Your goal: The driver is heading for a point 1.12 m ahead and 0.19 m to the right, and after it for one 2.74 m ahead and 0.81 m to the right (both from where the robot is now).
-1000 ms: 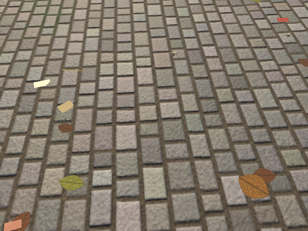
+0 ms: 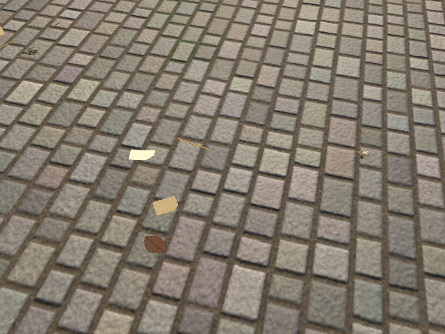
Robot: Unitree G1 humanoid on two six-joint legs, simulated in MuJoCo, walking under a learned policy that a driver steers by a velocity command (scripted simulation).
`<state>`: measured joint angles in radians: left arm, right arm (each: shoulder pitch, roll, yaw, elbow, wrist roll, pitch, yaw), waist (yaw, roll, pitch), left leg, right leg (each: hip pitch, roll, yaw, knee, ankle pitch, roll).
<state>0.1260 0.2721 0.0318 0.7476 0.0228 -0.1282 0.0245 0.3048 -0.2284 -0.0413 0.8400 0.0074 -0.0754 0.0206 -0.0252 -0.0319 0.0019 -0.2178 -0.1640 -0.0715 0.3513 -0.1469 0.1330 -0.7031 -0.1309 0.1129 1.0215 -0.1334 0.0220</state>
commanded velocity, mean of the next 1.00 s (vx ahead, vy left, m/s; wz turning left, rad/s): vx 0.37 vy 0.00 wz -0.25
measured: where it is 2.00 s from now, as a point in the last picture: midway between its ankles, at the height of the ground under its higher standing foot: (245, 250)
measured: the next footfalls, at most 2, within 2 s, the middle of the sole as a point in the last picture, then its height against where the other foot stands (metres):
right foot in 0.28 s outside the picture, level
left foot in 0.74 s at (228, 298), level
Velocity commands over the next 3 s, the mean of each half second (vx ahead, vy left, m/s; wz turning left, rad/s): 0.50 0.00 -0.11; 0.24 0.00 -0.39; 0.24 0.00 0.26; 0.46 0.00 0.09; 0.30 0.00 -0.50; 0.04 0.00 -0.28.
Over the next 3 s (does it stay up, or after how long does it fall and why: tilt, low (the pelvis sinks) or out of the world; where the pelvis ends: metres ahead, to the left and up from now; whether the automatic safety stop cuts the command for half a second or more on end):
stays up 1.08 -0.14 -0.01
